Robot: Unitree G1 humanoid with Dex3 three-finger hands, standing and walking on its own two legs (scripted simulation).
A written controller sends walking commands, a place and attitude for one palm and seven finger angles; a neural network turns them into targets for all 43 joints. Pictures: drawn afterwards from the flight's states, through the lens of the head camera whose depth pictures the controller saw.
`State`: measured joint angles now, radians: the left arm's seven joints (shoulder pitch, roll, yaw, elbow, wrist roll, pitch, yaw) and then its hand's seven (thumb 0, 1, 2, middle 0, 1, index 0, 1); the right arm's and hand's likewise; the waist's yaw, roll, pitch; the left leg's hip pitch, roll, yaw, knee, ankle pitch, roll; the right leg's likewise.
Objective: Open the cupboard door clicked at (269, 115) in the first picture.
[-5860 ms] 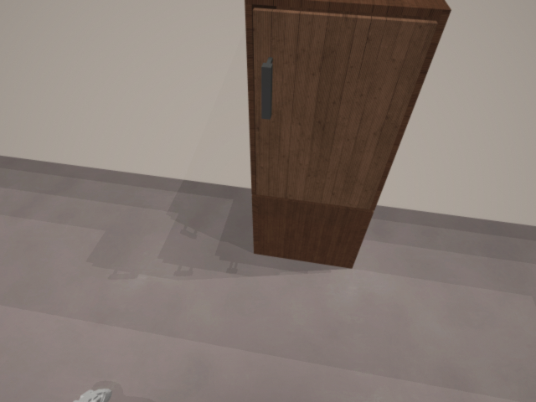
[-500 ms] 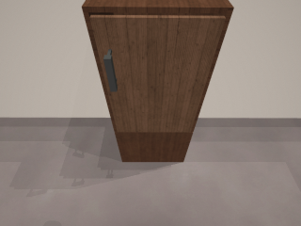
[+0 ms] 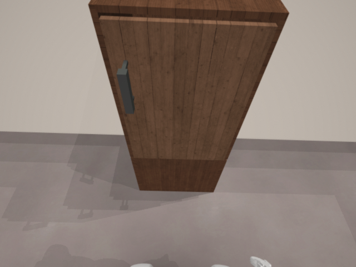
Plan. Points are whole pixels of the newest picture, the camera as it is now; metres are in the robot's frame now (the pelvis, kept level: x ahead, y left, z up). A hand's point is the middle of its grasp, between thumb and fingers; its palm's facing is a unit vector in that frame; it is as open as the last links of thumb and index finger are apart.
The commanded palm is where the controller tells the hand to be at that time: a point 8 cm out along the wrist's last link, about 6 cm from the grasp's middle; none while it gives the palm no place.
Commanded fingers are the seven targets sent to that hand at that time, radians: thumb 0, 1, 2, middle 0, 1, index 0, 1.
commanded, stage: come to a stop and stand still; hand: left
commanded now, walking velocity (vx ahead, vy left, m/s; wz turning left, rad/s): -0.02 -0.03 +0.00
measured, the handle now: (127, 87) +0.53 +0.19 +0.07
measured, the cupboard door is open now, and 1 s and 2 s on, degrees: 0 0 0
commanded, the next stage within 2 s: look again from close up in 1.34 s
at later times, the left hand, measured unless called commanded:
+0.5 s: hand out of the picture +0.04 +0.13 -0.17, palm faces -0.01 -0.97 -0.25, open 7.4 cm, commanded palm none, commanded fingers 0.00 0.90 0.90 -0.20 -0.30 -0.20 -0.30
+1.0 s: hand out of the picture +0.01 +0.13 -0.17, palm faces +0.05 -0.98 -0.19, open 7.4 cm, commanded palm none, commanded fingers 0.00 0.90 0.90 -0.20 -0.30 -0.20 -0.30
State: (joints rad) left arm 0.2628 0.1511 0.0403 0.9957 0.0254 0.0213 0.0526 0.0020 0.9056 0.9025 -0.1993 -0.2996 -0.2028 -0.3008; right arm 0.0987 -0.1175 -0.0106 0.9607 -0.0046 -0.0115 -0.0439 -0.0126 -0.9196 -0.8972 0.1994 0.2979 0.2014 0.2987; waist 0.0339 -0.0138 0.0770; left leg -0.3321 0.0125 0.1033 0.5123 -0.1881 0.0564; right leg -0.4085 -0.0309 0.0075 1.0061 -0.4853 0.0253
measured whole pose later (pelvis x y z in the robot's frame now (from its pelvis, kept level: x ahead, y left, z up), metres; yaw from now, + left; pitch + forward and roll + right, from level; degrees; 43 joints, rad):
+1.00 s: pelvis +0.01 -0.05 +0.00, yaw +1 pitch -1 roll +0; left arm 0.31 0.16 0.00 1.08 0.02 -0.01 0.02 0.00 0.90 0.90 -0.20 -0.30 -0.20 -0.30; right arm 0.25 -0.18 0.00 1.07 -0.01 -0.01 -0.02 0.01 -0.92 -0.90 0.20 0.30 0.20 0.30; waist 0.01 0.00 0.03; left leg -0.29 0.03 0.01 0.51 -0.20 -0.02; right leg -0.18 -0.03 -0.01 0.53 -0.33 0.02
